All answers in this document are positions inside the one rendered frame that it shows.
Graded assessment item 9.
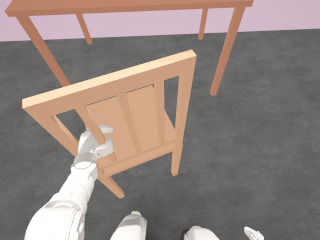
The left robot shin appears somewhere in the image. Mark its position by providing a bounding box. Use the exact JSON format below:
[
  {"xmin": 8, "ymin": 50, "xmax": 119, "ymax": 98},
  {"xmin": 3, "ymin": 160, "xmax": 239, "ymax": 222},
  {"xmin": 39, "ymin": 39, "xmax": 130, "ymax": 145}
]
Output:
[{"xmin": 131, "ymin": 211, "xmax": 141, "ymax": 216}]

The robot left hand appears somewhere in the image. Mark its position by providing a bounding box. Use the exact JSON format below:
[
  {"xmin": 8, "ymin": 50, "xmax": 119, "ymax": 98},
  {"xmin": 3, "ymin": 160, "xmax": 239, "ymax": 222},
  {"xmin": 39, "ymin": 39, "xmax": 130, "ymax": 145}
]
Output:
[{"xmin": 78, "ymin": 124, "xmax": 113, "ymax": 159}]

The right robot thigh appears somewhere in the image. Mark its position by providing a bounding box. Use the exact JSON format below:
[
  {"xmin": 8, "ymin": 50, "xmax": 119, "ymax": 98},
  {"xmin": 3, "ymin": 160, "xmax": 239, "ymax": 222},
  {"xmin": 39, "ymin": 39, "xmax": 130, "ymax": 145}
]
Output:
[{"xmin": 184, "ymin": 227, "xmax": 219, "ymax": 240}]

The robot left upper arm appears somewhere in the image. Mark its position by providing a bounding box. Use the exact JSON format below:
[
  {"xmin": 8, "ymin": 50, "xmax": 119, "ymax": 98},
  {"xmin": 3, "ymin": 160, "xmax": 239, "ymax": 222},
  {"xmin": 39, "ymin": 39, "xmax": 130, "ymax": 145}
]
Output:
[{"xmin": 26, "ymin": 207, "xmax": 85, "ymax": 240}]

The robot right hand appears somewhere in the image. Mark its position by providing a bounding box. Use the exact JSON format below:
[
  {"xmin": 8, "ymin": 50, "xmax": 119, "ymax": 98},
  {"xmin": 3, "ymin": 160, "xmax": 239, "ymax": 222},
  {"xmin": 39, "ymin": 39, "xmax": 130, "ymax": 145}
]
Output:
[{"xmin": 244, "ymin": 227, "xmax": 264, "ymax": 240}]

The robot left forearm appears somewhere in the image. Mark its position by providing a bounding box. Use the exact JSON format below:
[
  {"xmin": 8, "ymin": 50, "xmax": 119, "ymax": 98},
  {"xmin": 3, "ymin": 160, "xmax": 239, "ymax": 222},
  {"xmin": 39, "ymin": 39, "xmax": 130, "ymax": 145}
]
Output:
[{"xmin": 24, "ymin": 152, "xmax": 98, "ymax": 240}]

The table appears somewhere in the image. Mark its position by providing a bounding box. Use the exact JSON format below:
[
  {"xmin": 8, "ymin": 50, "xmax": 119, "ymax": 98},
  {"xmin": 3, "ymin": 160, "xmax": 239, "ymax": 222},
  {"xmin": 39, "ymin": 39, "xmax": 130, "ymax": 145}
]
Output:
[{"xmin": 5, "ymin": 0, "xmax": 254, "ymax": 96}]

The chair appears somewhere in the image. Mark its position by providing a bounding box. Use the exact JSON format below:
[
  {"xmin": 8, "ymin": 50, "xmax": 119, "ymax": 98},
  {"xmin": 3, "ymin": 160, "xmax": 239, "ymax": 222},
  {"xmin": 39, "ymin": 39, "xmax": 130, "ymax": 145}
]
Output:
[{"xmin": 22, "ymin": 49, "xmax": 197, "ymax": 199}]

